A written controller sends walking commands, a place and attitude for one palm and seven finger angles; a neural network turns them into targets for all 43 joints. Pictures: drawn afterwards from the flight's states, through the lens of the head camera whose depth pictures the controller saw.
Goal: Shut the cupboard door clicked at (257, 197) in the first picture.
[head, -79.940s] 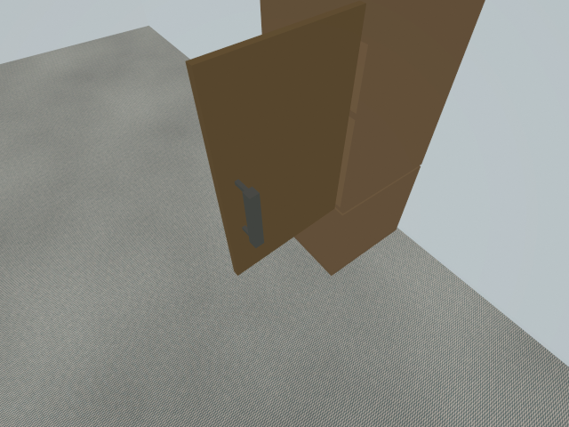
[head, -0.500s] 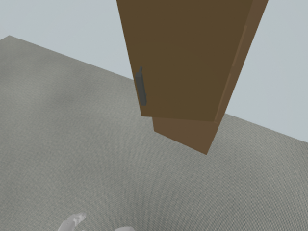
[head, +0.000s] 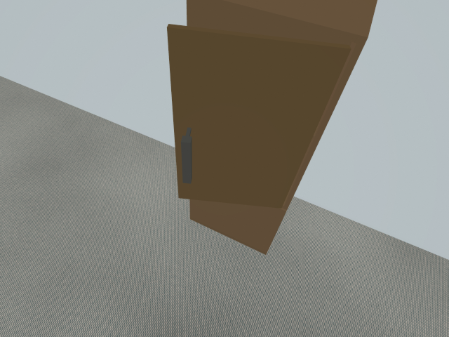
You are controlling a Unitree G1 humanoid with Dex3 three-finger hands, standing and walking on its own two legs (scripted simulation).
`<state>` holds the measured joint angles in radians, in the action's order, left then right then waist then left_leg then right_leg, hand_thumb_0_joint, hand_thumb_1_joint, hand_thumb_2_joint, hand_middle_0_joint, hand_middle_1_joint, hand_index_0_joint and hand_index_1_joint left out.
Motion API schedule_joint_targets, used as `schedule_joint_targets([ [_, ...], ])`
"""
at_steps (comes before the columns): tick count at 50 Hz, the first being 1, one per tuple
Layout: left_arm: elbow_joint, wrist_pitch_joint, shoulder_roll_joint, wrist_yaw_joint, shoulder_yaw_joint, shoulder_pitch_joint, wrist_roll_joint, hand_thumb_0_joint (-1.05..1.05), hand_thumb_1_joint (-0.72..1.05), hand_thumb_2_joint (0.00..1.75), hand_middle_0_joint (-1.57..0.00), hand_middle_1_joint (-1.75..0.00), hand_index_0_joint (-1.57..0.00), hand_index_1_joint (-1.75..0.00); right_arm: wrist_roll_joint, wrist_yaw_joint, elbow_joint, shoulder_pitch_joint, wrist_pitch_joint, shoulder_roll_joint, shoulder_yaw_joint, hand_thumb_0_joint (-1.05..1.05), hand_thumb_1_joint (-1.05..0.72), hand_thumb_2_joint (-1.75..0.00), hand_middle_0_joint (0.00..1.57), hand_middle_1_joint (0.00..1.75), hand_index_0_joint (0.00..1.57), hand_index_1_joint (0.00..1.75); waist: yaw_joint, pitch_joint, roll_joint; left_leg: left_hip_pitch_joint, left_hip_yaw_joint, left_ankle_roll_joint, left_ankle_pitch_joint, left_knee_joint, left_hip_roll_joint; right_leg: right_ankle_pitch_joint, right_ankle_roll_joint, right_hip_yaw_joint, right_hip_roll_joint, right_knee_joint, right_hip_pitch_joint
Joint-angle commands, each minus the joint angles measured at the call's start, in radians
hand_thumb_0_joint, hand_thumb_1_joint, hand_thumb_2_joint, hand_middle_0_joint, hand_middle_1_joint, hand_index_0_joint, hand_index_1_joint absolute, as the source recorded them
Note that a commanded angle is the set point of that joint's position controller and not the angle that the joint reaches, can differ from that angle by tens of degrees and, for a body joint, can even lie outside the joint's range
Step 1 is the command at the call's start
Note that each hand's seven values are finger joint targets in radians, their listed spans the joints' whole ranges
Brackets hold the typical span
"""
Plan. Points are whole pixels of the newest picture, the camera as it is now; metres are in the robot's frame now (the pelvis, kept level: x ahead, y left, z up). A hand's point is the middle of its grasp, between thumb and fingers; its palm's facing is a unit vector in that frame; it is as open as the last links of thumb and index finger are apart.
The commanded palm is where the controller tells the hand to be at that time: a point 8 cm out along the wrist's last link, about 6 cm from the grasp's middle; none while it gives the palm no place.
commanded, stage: take the last steps up to it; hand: left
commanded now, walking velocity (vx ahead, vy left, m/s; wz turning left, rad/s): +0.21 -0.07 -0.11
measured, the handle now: (188, 156) +0.59 +0.13 -0.09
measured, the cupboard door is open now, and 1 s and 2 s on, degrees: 22 22 22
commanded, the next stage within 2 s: come to a stop and stand still in 0.26 s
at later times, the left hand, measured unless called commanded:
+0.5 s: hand (179, 307) +0.21 +0.10 -0.16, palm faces -0.04 -0.98 -0.21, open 7.3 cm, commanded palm none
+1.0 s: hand out of the picture +0.15 +0.18 -0.18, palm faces +0.06 -0.97 -0.22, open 7.4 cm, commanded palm none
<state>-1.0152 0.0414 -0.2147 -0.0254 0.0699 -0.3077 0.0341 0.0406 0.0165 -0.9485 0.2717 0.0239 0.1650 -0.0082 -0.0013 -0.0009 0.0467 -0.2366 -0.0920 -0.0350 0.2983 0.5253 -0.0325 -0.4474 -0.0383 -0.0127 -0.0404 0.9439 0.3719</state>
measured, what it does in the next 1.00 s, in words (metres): walks ahead: right foot, then left foot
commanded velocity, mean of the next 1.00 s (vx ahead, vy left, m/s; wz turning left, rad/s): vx -0.02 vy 0.04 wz -0.02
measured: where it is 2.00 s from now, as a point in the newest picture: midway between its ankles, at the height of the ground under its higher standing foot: outside the picture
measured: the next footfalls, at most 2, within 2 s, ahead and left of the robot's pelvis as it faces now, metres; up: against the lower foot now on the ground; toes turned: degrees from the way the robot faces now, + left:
right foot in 0.36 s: +0.12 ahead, -0.13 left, +0.00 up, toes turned -2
left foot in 0.88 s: +0.16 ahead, +0.09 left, +0.00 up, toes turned +0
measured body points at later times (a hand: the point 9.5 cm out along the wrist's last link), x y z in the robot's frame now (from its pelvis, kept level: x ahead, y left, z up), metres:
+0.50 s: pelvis +0.11 -0.07 +0.00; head +0.15 -0.09 +0.45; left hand +0.22 +0.15 -0.14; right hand +0.06 -0.29 -0.17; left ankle +0.05 +0.07 -0.69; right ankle +0.13 -0.15 -0.74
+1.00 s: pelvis +0.12 -0.02 +0.00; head +0.15 +0.00 +0.45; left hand +0.15 +0.23 -0.17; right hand +0.21 -0.26 -0.14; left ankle +0.12 +0.09 -0.74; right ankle +0.11 -0.14 -0.72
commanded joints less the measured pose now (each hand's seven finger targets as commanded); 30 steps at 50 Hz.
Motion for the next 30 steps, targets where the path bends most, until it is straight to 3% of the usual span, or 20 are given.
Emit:
schedule_joint_targets([
  [1, 0.078, -0.033, -0.055, -0.008, 0.021, 0.043, -0.002, 0.0, 0.9, 0.9, -0.2, -0.3, -0.2, -0.3, -0.007, 0.029, 0.019, 0.078, 0.025, 0.158, -0.029, 0.0, -0.9, -0.9, 0.2, 0.3, 0.2, 0.3, 0.01, 0.102, -0.181, 0.069, 0.241, -0.048, -0.062, -0.361, -0.249, 0.143, 0.026, -0.036, 0.064, 0.187, 0.241],
  [3, 0.065, -0.033, -0.04, -0.006, 0.014, 0.038, -0.008, 0.0, 0.9, 0.9, -0.2, -0.3, -0.2, -0.3, -0.014, 0.033, -0.002, 0.119, 0.035, 0.147, -0.025, 0.0, -0.9, -0.9, 0.2, 0.3, 0.2, 0.3, 0.013, 0.06, -0.151, 0.137, 0.176, -0.053, -0.28, -0.324, -0.238, 0.178, 0.038, -0.021, 0.065, 0.16, 0.236],
  [4, 0.063, -0.03, -0.032, -0.005, 0.012, 0.036, -0.009, 0.0, 0.9, 0.9, -0.2, -0.3, -0.2, -0.3, -0.014, 0.033, -0.011, 0.13, 0.035, 0.153, -0.028, 0.0, -0.9, -0.9, 0.2, 0.3, 0.2, 0.3, 0.01, 0.049, -0.162, 0.151, 0.153, -0.063, -0.329, -0.318, -0.24, 0.19, 0.044, -0.018, 0.067, 0.15, 0.239],
  [10, 0.083, -0.033, -0.005, -0.006, -0.011, 0.145, -0.01, 0.0, 0.9, 0.9, -0.2, -0.3, -0.2, -0.3, -0.007, 0.024, -0.071, 0.197, 0.025, 0.145, -0.037, 0.0, -0.9, -0.9, 0.2, 0.3, 0.2, 0.3, 0.045, 0.086, -0.202, 0.183, 0.077, -0.105, -0.441, -0.283, -0.248, 0.209, 0.044, 0.064, 0.09, -0.118, 0.193],
  [13, 0.084, -0.043, -0.01, -0.002, -0.014, 0.174, -0.012, 0.0, 0.9, 0.9, -0.2, -0.3, -0.2, -0.3, -0.004, 0.022, -0.092, 0.203, 0.017, 0.148, -0.043, 0.0, -0.9, -0.9, 0.2, 0.3, 0.2, 0.3, 0.056, 0.098, -0.221, 0.171, 0.088, -0.111, -0.46, -0.231, -0.265, 0.154, 0.025, 0.098, 0.071, -0.267, 0.097],
  [14, 0.077, -0.044, -0.01, -0.002, -0.012, 0.152, -0.013, 0.0, 0.9, 0.9, -0.2, -0.3, -0.2, -0.3, -0.005, 0.022, -0.093, 0.189, 0.014, 0.155, -0.045, 0.0, -0.9, -0.9, 0.2, 0.3, 0.2, 0.3, 0.043, 0.09, -0.211, 0.149, 0.081, -0.102, -0.446, -0.206, -0.266, 0.172, 0.019, 0.106, 0.061, -0.312, 0.034],
  [15, 0.058, -0.05, -0.015, -0.001, -0.007, 0.097, -0.012, 0.0, 0.9, 0.9, -0.2, -0.3, -0.2, -0.3, -0.009, 0.022, -0.094, 0.17, 0.011, 0.158, -0.047, 0.0, -0.9, -0.9, 0.2, 0.3, 0.2, 0.3, 0.013, 0.064, -0.199, 0.119, 0.061, -0.082, -0.421, -0.153, -0.248, 0.221, 0.013, 0.113, 0.047, -0.384, -0.066],
  [16, 0.025, -0.057, -0.038, 0.001, 0.001, 0.007, -0.011, 0.0, 0.9, 0.9, -0.2, -0.3, -0.2, -0.3, -0.016, 0.019, -0.095, 0.157, 0.01, 0.153, -0.046, 0.0, -0.9, -0.9, 0.2, 0.3, 0.2, 0.3, -0.03, 0.017, -0.139, 0.075, 0.03, -0.053, -0.392, -0.06, -0.205, 0.296, 0.005, 0.115, 0.033, -0.47, -0.218],
  [17, -0.008, -0.069, -0.098, 0.01, 0.014, -0.094, -0.008, 0.0, 0.9, 0.9, -0.2, -0.3, -0.2, -0.3, -0.029, 0.009, -0.091, 0.154, 0.014, 0.126, -0.044, 0.0, -0.9, -0.9, 0.2, 0.3, 0.2, 0.3, -0.075, -0.044, -0.024, -0.062, -0.013, -0.014, -0.27, 0.094, -0.141, 0.307, -0.026, -0.009, 0.125, -0.524, -0.421],
  [18, -0.041, -0.08, -0.184, 0.026, 0.032, -0.185, -0.004, 0.0, 0.9, 0.9, -0.2, -0.3, -0.2, -0.3, -0.037, 0.001, -0.069, 0.157, 0.016, 0.054, -0.029, 0.0, -0.9, -0.9, 0.2, 0.3, 0.2, 0.3, -0.099, -0.087, 0.22, -0.263, -0.091, 0.034, 0.16, 0.323, 0.009, 0.412, -0.121, -0.298, 0.356, -0.614, -0.556],
  [19, -0.04, -0.078, -0.184, 0.035, 0.023, -0.177, -0.021, 0.0, 0.9, 0.9, -0.2, -0.3, -0.2, -0.3, -0.035, 0.009, -0.058, 0.133, 0.0, 0.078, -0.031, 0.0, -0.9, -0.9, 0.2, 0.3, 0.2, 0.3, -0.086, -0.072, 0.167, -0.244, 0.009, 0.033, 0.369, 0.481, -0.003, 0.496, -0.183, -0.36, 0.448, -0.682, -0.43],
  [20, -0.019, -0.08, -0.138, 0.045, 0.012, -0.07, -0.02, 0.0, 0.9, 0.9, -0.2, -0.3, -0.2, -0.3, -0.034, 0.014, -0.075, 0.139, -0.007, 0.063, -0.032, 0.0, -0.9, -0.9, 0.2, 0.3, 0.2, 0.3, -0.041, -0.01, 0.084, -0.24, 0.072, 0.04, 0.294, 0.509, -0.037, 0.583, -0.187, -0.291, 0.417, -0.678, -0.347],
  [21, -0.004, -0.083, -0.108, 0.05, -0.001, 0.001, -0.018, 0.0, 0.9, 0.9, -0.2, -0.3, -0.2, -0.3, -0.034, 0.017, -0.093, 0.138, -0.014, 0.049, -0.029, 0.0, -0.9, -0.9, 0.2, 0.3, 0.2, 0.3, -0.019, 0.002, 0.098, -0.199, 0.091, 0.048, 0.247, 0.499, -0.053, 0.734, -0.166, -0.25, 0.393, -0.659, -0.267],
  [22, 0.005, -0.081, -0.085, 0.055, -0.011, 0.045, -0.018, 0.0, 0.9, 0.9, -0.2, -0.3, -0.2, -0.3, -0.038, 0.02, -0.109, 0.138, -0.024, 0.043, -0.024, 0.0, -0.9, -0.9, 0.2, 0.3, 0.2, 0.3, 0.002, -0.001, 0.055, -0.161, 0.103, 0.057, 0.219, 0.47, -0.06, 0.862, -0.159, -0.185, 0.37, -0.63, -0.234],
  [24, 0.015, -0.078, -0.073, 0.064, -0.015, 0.069, -0.017, 0.0, 0.9, 0.9, -0.2, -0.3, -0.2, -0.3, -0.042, 0.018, -0.12, 0.133, -0.042, 0.018, -0.022, 0.0, -0.9, -0.9, 0.2, 0.3, 0.2, 0.3, 0.011, -0.024, 0.02, -0.126, 0.093, 0.067, 0.176, 0.42, -0.046, 1.045, -0.142, -0.091, 0.344, -0.59, -0.215],
  [25, 0.017, -0.077, -0.08, 0.065, -0.015, 0.075, -0.017, 0.0, 0.9, 0.9, -0.2, -0.3, -0.2, -0.3, -0.043, 0.016, -0.119, 0.132, -0.052, 0.02, -0.024, 0.0, -0.9, -0.9, 0.2, 0.3, 0.2, 0.3, 0.016, -0.043, 0.022, -0.12, 0.088, 0.075, 0.155, 0.406, -0.032, 1.058, -0.137, -0.068, 0.339, -0.585, -0.219],
  [30, 0.029, -0.06, -0.106, 0.075, 0.007, 0.073, -0.015, 0.0, 0.9, 0.9, -0.2, -0.3, -0.2, -0.3, -0.029, 0.005, -0.069, 0.041, -0.082, 0.066, -0.048, 0.0, -0.9, -0.9, 0.2, 0.3, 0.2, 0.3, -0.008, -0.033, 0.049, -0.207, 0.099, 0.099, 0.117, 0.45, 0.001, 1.017, -0.157, -0.081, 0.372, -0.591, -0.253],
])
